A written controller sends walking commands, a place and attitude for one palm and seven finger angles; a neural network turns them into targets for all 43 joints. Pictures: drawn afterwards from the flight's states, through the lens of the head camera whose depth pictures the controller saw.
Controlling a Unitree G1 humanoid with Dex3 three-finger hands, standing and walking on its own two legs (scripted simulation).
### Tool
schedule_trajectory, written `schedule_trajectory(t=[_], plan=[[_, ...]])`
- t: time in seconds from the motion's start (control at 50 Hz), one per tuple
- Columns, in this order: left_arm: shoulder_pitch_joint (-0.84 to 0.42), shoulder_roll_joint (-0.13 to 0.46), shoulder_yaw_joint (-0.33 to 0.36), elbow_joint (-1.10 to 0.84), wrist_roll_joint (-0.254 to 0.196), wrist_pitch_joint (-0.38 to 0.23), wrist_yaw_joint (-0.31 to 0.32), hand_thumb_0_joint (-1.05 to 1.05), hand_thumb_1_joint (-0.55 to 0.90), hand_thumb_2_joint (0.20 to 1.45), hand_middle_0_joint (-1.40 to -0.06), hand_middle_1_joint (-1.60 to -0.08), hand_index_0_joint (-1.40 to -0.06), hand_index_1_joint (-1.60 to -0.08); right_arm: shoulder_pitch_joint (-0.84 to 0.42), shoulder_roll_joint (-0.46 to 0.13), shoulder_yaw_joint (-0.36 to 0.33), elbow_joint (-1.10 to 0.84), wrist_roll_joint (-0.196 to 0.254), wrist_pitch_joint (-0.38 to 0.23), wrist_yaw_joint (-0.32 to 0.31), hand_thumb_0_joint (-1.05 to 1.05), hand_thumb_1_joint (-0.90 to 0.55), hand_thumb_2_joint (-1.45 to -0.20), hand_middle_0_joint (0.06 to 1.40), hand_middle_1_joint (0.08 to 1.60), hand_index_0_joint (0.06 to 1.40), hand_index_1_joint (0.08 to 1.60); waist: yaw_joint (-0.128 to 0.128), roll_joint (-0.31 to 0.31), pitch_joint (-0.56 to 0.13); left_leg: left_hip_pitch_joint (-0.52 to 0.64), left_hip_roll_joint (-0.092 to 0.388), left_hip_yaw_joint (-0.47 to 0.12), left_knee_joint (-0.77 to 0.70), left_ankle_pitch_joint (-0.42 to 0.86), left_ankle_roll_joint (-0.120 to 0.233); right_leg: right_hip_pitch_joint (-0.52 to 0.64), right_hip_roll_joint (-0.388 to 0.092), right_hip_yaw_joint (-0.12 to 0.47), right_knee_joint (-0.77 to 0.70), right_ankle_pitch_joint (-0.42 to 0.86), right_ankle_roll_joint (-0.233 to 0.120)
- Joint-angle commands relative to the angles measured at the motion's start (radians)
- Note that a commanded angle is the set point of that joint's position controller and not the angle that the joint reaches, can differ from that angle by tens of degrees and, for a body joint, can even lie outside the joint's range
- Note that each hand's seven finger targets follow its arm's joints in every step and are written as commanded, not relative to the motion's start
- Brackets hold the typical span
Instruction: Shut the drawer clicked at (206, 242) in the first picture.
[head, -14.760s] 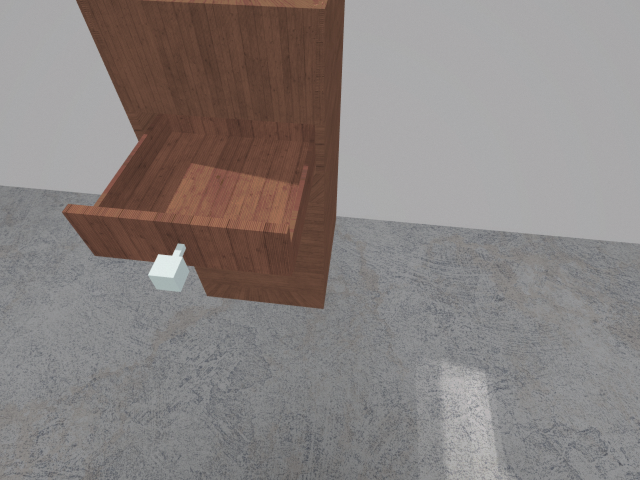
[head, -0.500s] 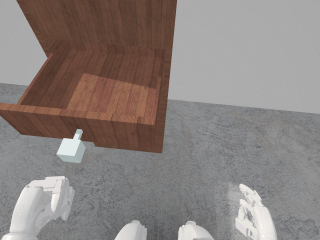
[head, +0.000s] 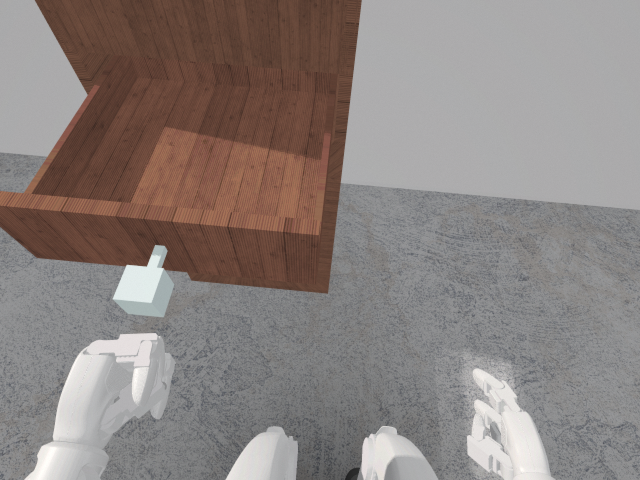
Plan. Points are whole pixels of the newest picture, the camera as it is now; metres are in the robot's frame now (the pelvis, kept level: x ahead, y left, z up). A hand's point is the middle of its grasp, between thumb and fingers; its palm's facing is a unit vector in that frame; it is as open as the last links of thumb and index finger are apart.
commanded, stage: bring the fist close to the handle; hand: left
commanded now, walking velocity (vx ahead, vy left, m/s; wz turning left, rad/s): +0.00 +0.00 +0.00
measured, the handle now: (151, 275) +0.34 +0.23 +0.04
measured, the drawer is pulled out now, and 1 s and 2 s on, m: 0.29 0.28 0.14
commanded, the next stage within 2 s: push the drawer shut in 0.18 s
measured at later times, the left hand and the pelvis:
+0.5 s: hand (172, 369) +0.23 +0.18 +0.04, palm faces -0.05 -1.00 -0.06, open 3.3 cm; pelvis +0.00 -0.01 +0.00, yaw +0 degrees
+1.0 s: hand (179, 334) +0.27 +0.18 +0.04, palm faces -0.04 -1.00 -0.06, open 3.6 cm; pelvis -0.01 -0.02 +0.00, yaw +1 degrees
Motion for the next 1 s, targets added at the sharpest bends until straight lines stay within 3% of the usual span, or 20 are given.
schedule_trajectory(t=[0.0, 0.12, 0.16, 0.2, 0.22, 0.32, 0.34, 0.4, 0.42, 0.5, 0.56, 0.62, 0.7, 0.76, 0.88, 0.94, 0.98], plan=[[0.010, 0.106, 0.086, -0.157, -0.012, -0.045, 0.023, 0.000, 0.900, 0.900, -1.400, -1.600, -1.400, -1.600, -0.028, -0.144, -0.065, -0.163, 0.010, -0.034, -0.019, 0.000, -0.900, -0.900, 0.200, 0.300, 0.200, 0.300, -0.011, 0.005, -0.218, 0.102, 0.014, -0.113, -0.213, 0.265, -0.060, 0.197, 0.014, 0.091, -0.138, 0.101, 0.027], [-0.004, 0.120, 0.066, -0.221, -0.013, -0.044, 0.015, 0.000, 0.900, 0.900, -1.400, -1.600, -1.400, -1.600, -0.019, -0.147, -0.059, -0.181, 0.011, -0.031, -0.024, 0.000, -0.900, -0.900, 0.200, 0.300, 0.200, 0.300, -0.016, 0.031, -0.267, 0.136, 0.016, -0.115, -0.206, 0.309, -0.058, 0.209, 0.017, 0.096, -0.135, 0.136, 0.024], [-0.026, 0.118, 0.062, -0.232, -0.012, -0.054, 0.020, 0.000, 0.900, 0.900, -1.400, -1.600, -1.400, -1.600, -0.011, -0.143, -0.057, -0.178, 0.010, -0.032, -0.024, 0.000, -0.900, -0.900, 0.200, 0.300, 0.200, 0.300, -0.019, 0.044, -0.255, 0.144, 0.015, -0.114, -0.206, 0.311, -0.060, 0.202, 0.017, 0.097, -0.139, 0.140, 0.025], [0.012, 0.125, 0.080, -0.233, -0.011, -0.059, 0.031, 0.000, 0.900, 0.900, -1.400, -1.600, -1.400, -1.600, -0.010, -0.140, -0.059, -0.175, 0.009, -0.032, -0.023, 0.000, -0.900, -0.900, 0.200, 0.300, 0.200, 0.300, -0.005, 0.056, -0.261, 0.150, 0.016, -0.115, -0.209, 0.332, -0.067, 0.209, 0.017, 0.093, -0.134, 0.149, 0.022], [0.013, 0.116, 0.061, -0.223, -0.005, -0.056, 0.032, 0.000, 0.900, 0.900, -1.400, -1.600, -1.400, -1.600, -0.015, -0.143, -0.057, -0.176, 0.008, -0.030, -0.022, 0.000, -0.900, -0.900, 0.200, 0.300, 0.200, 0.300, -0.014, 0.063, -0.245, 0.151, 0.017, -0.119, -0.208, 0.335, -0.067, 0.187, 0.021, 0.089, -0.130, 0.145, 0.021], [-0.044, 0.129, 0.076, -0.160, 0.000, -0.042, 0.036, 0.000, 0.900, 0.900, -1.400, -1.600, -1.400, -1.600, -0.012, -0.149, -0.056, -0.171, 0.007, -0.015, -0.024, 0.000, -0.900, -0.900, 0.200, 0.300, 0.200, 0.300, -0.031, 0.010, -0.210, 0.088, 0.014, -0.106, -0.189, 0.283, -0.055, 0.192, 0.020, 0.098, -0.138, 0.126, 0.025], [-0.041, 0.128, 0.084, -0.157, -0.002, -0.043, 0.033, 0.000, 0.900, 0.900, -1.400, -1.600, -1.400, -1.600, -0.009, -0.149, -0.056, -0.173, 0.008, -0.014, -0.025, 0.000, -0.900, -0.900, 0.200, 0.300, 0.200, 0.300, -0.021, 0.017, -0.221, 0.091, 0.012, -0.103, -0.192, 0.287, -0.055, 0.205, 0.019, 0.101, -0.138, 0.132, 0.025], [-0.085, 0.122, 0.061, -0.189, -0.005, -0.048, 0.030, 0.000, 0.900, 0.900, -1.400, -1.600, -1.400, -1.600, -0.004, -0.151, -0.052, -0.176, 0.007, -0.019, -0.025, 0.000, -0.900, -0.900, 0.200, 0.300, 0.200, 0.300, -0.023, 0.064, -0.248, 0.122, 0.012, -0.103, -0.197, 0.298, -0.058, 0.206, 0.014, 0.103, -0.143, 0.138, 0.024], [-0.110, 0.131, 0.064, -0.177, -0.009, -0.046, 0.030, 0.000, 0.900, 0.900, -1.400, -1.600, -1.400, -1.600, 0.000, -0.155, -0.050, -0.174, 0.007, -0.018, -0.027, 0.000, -0.900, -0.900, 0.200, 0.300, 0.200, 0.300, -0.036, 0.037, -0.243, 0.113, 0.014, -0.106, -0.191, 0.291, -0.053, 0.197, 0.019, 0.102, -0.141, 0.133, 0.025], [-0.158, 0.160, 0.106, -0.128, -0.013, -0.041, 0.032, 0.000, 0.900, 0.900, -1.400, -1.600, -1.400, -1.600, 0.013, -0.155, -0.049, -0.160, 0.006, -0.017, -0.029, 0.000, -0.900, -0.900, 0.200, 0.300, 0.200, 0.300, -0.029, 0.017, -0.261, 0.080, 0.010, -0.090, -0.179, 0.283, -0.046, 0.248, 0.014, 0.127, -0.158, 0.143, 0.030], [-0.204, 0.180, 0.126, -0.092, -0.014, -0.031, 0.026, 0.000, 0.900, 0.900, -1.400, -1.600, -1.400, -1.600, 0.009, -0.159, -0.046, -0.151, 0.006, -0.012, -0.028, 0.000, -0.900, -0.900, 0.200, 0.300, 0.200, 0.300, -0.024, 0.037, -0.267, 0.077, 0.009, -0.085, -0.182, 0.290, -0.046, 0.263, 0.012, 0.132, -0.159, 0.156, 0.029], [-0.215, 0.183, 0.140, -0.043, -0.022, -0.011, 0.017, 0.000, 0.900, 0.900, -1.400, -1.600, -1.400, -1.600, 0.008, -0.161, -0.045, -0.148, 0.010, -0.004, -0.028, 0.000, -0.900, -0.900, 0.200, 0.300, 0.200, 0.300, -0.024, 0.005, -0.285, 0.066, 0.009, -0.078, -0.180, 0.315, -0.039, 0.303, 0.012, 0.141, -0.165, 0.196, 0.033], [-0.302, 0.181, 0.127, -0.047, -0.024, -0.011, 0.010, 0.000, 0.900, 0.900, -1.400, -1.600, -1.400, -1.600, 0.013, -0.165, -0.042, -0.136, 0.009, -0.007, -0.025, 0.000, -0.900, -0.900, 0.200, 0.300, 0.200, 0.300, -0.036, 0.056, -0.276, 0.092, 0.009, -0.077, -0.188, 0.326, -0.041, 0.292, 0.006, 0.138, -0.170, 0.215, 0.033], [-0.354, 0.185, 0.127, -0.006, -0.016, -0.018, 0.016, 0.000, 0.900, 0.900, -1.400, -1.600, -1.400, -1.600, 0.023, -0.170, -0.042, -0.119, 0.007, -0.008, -0.028, 0.000, -0.900, -0.900, 0.200, 0.300, 0.200, 0.300, -0.054, 0.008, -0.266, 0.075, 0.012, -0.080, -0.177, 0.310, -0.037, 0.272, 0.008, 0.139, -0.169, 0.200, 0.037], [-0.539, 0.203, 0.121, 0.058, -0.011, -0.040, 0.003, 0.000, 0.900, 0.900, -1.400, -1.600, -1.400, -1.600, 0.012, -0.175, -0.038, -0.092, 0.009, -0.016, -0.035, 0.000, -0.900, -0.900, 0.200, 0.300, 0.200, 0.300, -0.072, 0.018, -0.253, 0.033, 0.010, -0.074, -0.160, 0.210, -0.030, 0.245, -0.002, 0.181, -0.201, 0.065, 0.039], [-0.634, 0.241, 0.137, 0.101, -0.003, -0.031, -0.005, 0.000, 0.900, 0.900, -1.400, -1.600, -1.400, -1.600, 0.012, -0.181, -0.035, -0.079, 0.013, -0.012, -0.042, 0.000, -0.900, -0.900, 0.200, 0.300, 0.200, 0.300, -0.076, 0.041, -0.266, 0.031, 0.012, -0.073, -0.161, 0.187, -0.027, 0.236, -0.003, 0.190, -0.205, 0.035, 0.037], [-0.692, 0.241, 0.128, 0.151, -0.004, -0.013, -0.013, 0.000, 0.900, 0.900, -1.400, -1.600, -1.400, -1.600, 0.013, -0.182, -0.030, -0.072, 0.016, -0.008, -0.046, 0.000, -0.900, -0.900, 0.200, 0.300, 0.200, 0.300, -0.085, 0.014, -0.257, 0.015, 0.011, -0.073, -0.162, 0.157, -0.025, 0.240, -0.006, 0.200, -0.219, -0.001, 0.041]])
